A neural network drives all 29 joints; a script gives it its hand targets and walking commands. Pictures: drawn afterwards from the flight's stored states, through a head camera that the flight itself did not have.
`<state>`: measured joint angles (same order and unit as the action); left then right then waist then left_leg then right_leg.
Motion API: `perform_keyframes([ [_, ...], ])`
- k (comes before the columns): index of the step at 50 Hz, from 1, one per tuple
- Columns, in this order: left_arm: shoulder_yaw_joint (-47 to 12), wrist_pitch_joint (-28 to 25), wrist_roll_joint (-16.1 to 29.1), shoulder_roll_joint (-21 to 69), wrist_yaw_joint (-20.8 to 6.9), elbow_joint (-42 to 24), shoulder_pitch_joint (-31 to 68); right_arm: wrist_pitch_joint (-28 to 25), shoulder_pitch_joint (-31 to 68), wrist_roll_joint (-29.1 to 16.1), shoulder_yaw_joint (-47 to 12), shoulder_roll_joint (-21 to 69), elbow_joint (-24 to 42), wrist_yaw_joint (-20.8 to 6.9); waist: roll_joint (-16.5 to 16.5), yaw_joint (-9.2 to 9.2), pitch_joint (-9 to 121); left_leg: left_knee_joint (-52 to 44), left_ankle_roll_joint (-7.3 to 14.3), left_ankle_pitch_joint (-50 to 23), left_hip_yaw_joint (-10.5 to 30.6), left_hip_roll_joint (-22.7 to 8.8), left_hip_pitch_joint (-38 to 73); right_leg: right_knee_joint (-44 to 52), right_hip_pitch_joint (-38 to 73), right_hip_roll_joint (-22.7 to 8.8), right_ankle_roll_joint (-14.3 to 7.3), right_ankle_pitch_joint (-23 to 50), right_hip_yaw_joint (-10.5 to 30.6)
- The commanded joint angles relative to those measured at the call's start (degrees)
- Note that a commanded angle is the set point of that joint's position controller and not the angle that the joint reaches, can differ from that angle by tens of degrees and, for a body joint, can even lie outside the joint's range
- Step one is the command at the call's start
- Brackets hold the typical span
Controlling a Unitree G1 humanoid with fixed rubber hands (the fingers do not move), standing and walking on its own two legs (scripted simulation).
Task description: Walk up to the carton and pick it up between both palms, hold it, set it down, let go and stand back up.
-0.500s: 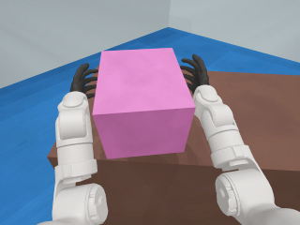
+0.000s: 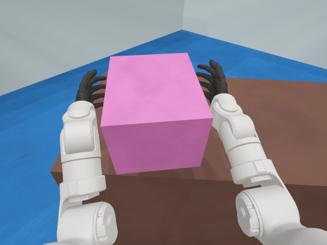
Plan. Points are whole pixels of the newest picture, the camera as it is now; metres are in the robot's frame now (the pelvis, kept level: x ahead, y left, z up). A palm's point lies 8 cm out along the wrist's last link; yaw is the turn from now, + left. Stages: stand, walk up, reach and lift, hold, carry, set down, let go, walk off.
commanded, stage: hold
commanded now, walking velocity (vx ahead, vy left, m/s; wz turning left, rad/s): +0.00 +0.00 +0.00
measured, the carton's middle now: (154, 110) +0.39 +0.01 +0.17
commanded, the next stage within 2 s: none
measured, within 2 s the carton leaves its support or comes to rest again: neither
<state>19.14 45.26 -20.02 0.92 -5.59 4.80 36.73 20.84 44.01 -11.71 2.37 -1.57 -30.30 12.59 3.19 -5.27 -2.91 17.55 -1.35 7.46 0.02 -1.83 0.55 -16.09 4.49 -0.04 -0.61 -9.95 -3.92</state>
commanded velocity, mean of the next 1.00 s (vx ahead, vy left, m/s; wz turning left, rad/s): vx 0.00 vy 0.00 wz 0.00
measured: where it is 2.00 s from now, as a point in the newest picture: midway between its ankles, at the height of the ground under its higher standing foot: outside the picture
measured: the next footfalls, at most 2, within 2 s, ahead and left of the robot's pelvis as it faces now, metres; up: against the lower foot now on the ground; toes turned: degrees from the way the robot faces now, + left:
none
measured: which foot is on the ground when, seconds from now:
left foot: down 0.00-1.00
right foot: down 0.00-1.00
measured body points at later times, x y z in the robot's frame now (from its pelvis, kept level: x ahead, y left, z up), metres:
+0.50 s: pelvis +0.00 +0.00 +0.00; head -0.06 +0.02 +0.44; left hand +0.37 +0.16 +0.22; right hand +0.38 -0.14 +0.23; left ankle +0.04 +0.13 -0.75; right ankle +0.00 -0.11 -0.75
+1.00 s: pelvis +0.00 +0.00 +0.00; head -0.05 +0.02 +0.45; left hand +0.37 +0.16 +0.21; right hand +0.38 -0.14 +0.22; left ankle +0.04 +0.13 -0.75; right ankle +0.00 -0.11 -0.75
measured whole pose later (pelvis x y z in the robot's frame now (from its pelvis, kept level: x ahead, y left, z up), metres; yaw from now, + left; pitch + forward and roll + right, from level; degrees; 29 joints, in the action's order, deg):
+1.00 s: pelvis +0.00 +0.00 +0.00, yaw +0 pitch -11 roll +0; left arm 18.6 44.8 -19.7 1.1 -5.0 3.8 35.9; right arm 20.5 43.1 -12.4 1.8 -1.9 -28.9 12.6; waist 3.1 -5.6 -2.9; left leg 18.0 -1.2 7.9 0.0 -1.7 0.3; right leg -16.2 4.5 0.0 -0.5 -10.2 -3.9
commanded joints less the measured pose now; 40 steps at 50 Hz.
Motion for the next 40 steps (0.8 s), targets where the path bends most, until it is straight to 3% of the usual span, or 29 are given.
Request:
perform_keyframes([
  [1,-27.76,-5.09,9.26,27.16,-6.88,-7.27,37.69,-2.72,37.59,-4.51,-20.18,30.16,16.25,-6.12,-5.02,-0.95,22.23,-0.23,-0.30,-10.98,-3.38,4.28,6.33,1.52,0.63,3.20,3.33,10.24,-1.60],
  [6,-27.24,-5.17,9.13,26.69,-6.49,-5.67,38.25,-2.76,36.96,-3.13,-18.36,29.80,13.41,-6.62,-5.34,-1.05,19.85,-1.10,-0.34,-8.05,-3.10,4.03,6.05,2.15,-1.48,3.16,2.97,6.32,-2.21],
  [11,-25.37,-4.61,8.05,26.18,-6.99,-4.57,35.48,-2.76,37.38,-3.99,-20.16,29.56,14.85,-6.09,-3.35,-0.03,20.92,-0.72,0.28,-10.34,-3.46,4.27,5.96,1.58,1.35,3.15,3.69,10.08,-2.03],
  [19,-26.74,-5.26,8.89,26.51,-6.63,-6.37,37.30,-2.97,37.35,-4.55,-20.62,30.32,14.73,-6.29,-4.35,-0.35,22.39,-0.18,0.15,-11.32,-3.63,4.39,6.97,1.51,0.76,3.21,3.57,10.57,-1.55],
  [25,-25.99,-5.16,8.85,26.56,-6.68,-4.55,38.35,-2.95,38.14,-3.26,-18.81,30.42,13.26,-6.52,-4.42,-0.35,19.25,-1.55,0.41,-6.74,-3.63,4.28,4.64,2.21,-0.68,2.85,3.55,6.22,-1.91],
  [38,-27.83,-5.02,9.38,27.34,-6.63,-6.32,36.54,-3.04,36.79,-4.24,-19.87,29.73,15.17,-6.25,-5.02,-1.29,21.73,0.33,-0.53,-12.59,-3.25,4.26,7.67,1.39,0.02,3.13,3.30,11.01,-1.80],
  [40,-27.87,-5.15,9.46,27.62,-6.52,-6.98,36.25,-3.19,37.57,-5.09,-20.84,29.73,16.50,-6.11,-4.94,-0.60,22.73,0.63,-0.61,-13.82,-2.96,4.09,7.78,1.25,0.48,3.60,3.29,10.90,-2.02],
])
